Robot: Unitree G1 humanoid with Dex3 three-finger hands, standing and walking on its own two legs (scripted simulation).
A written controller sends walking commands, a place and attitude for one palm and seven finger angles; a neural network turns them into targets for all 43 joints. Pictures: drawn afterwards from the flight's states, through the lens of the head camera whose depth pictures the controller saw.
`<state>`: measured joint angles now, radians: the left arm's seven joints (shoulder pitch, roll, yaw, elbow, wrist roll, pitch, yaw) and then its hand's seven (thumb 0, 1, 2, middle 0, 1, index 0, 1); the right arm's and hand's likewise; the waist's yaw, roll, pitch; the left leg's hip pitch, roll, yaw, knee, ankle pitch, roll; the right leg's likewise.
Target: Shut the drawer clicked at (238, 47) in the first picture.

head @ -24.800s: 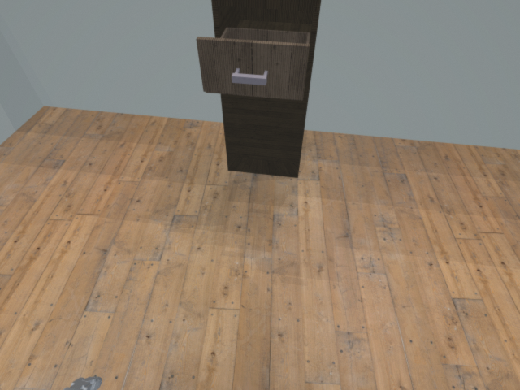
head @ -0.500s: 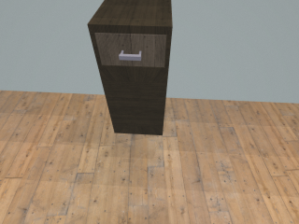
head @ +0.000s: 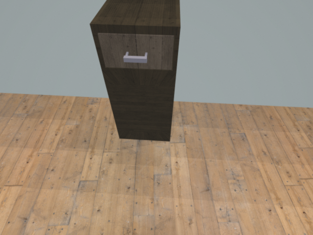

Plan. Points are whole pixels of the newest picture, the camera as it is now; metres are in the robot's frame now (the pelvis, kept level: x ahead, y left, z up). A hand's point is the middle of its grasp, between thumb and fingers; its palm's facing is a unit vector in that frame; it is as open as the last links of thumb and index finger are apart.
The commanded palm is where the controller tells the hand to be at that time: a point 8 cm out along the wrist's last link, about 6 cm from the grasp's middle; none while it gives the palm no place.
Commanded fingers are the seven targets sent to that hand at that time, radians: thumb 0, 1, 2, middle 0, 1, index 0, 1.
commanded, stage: look to check the result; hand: left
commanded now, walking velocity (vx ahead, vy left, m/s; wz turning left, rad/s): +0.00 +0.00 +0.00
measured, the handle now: (136, 56) +0.87 +0.15 -0.02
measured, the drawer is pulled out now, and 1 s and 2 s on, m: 0.00 0.00 0.00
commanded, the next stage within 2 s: stand and wait in 0.12 s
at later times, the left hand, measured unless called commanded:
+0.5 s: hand out of the picture +0.01 +0.18 -0.17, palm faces +0.02 -0.98 -0.21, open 7.3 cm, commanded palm none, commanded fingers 0.00 0.90 0.90 -0.20 -0.30 -0.20 -0.30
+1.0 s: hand out of the picture +0.03 +0.18 -0.17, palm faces +0.01 -0.97 -0.23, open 7.3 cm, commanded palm none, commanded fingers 0.00 0.90 0.90 -0.20 -0.30 -0.20 -0.30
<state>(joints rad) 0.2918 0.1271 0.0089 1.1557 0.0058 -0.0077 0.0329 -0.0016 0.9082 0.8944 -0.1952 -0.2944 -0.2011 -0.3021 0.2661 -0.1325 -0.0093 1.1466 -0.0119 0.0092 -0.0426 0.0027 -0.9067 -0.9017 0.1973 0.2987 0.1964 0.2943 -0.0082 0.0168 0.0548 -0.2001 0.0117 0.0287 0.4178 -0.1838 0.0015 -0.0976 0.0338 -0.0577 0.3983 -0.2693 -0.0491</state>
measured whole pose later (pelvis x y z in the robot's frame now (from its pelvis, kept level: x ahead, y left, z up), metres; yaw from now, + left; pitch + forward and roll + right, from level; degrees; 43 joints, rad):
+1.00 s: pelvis +0.01 -0.01 +0.00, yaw -1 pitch -2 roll +0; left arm 0.24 0.17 0.01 1.15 0.01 -0.01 0.03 0.00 0.91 0.89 -0.20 -0.29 -0.20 -0.30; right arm 0.21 -0.18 -0.01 1.15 -0.01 0.01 -0.04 0.00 -0.91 -0.90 0.20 0.30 0.20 0.29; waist -0.01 0.01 0.06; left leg -0.16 0.02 0.04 0.38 -0.18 -0.01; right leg -0.06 0.04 -0.05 0.35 -0.26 -0.06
